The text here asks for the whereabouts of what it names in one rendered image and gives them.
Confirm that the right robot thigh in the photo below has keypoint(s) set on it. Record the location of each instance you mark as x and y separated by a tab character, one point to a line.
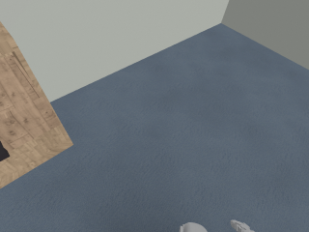
192	227

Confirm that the right robot hand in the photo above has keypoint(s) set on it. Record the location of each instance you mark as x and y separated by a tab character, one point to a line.
240	227

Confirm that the drawer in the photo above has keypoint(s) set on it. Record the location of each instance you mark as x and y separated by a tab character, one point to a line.
24	113

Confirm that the handle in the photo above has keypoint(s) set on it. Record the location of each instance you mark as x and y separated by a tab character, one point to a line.
3	152

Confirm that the cabinet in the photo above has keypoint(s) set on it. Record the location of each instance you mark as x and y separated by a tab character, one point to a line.
40	149

